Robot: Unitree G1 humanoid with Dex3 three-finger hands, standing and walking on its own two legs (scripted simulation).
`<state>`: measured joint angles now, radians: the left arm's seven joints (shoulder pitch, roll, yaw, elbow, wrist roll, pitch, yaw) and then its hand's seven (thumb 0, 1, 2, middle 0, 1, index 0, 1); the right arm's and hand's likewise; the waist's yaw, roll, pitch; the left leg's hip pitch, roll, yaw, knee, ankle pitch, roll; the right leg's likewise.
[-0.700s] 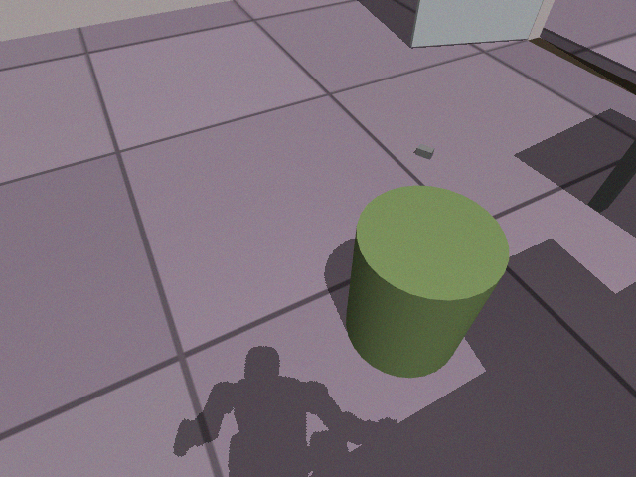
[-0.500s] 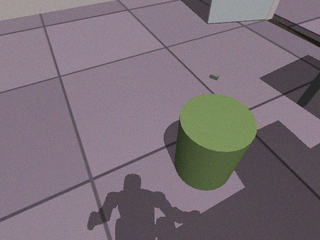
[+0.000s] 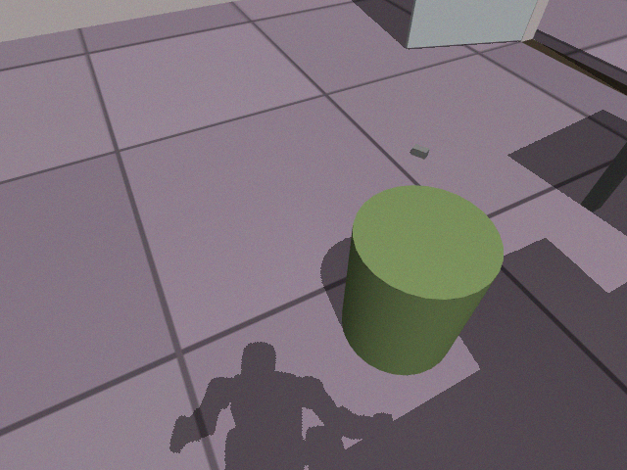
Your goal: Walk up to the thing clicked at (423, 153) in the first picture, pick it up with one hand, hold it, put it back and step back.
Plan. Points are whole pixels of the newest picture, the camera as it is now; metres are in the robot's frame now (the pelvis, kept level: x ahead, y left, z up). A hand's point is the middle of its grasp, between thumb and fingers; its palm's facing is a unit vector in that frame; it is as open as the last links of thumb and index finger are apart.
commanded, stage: stand
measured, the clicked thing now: (420, 151) +1.67 -0.56 -0.76
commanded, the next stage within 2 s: walk up in 0.42 s
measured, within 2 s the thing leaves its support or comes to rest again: neither
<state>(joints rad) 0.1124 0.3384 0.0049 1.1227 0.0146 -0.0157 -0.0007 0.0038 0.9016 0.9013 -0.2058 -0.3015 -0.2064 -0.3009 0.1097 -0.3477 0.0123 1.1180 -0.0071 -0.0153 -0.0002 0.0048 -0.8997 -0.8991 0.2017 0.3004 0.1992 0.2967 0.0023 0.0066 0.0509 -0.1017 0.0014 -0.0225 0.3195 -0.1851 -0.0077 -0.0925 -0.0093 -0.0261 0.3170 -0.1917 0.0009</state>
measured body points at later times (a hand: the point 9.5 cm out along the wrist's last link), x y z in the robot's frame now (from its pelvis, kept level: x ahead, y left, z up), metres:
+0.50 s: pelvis -0.01 +0.00 -0.01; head +0.02 +0.00 +0.44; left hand +0.08 +0.31 -0.13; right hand +0.08 -0.30 -0.14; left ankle -0.01 +0.12 -0.75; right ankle -0.01 -0.12 -0.75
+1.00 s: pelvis -0.02 -0.01 -0.03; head +0.01 +0.04 +0.41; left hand -0.02 +0.33 -0.15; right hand +0.17 -0.29 -0.12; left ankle -0.03 +0.13 -0.75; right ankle +0.03 -0.14 -0.70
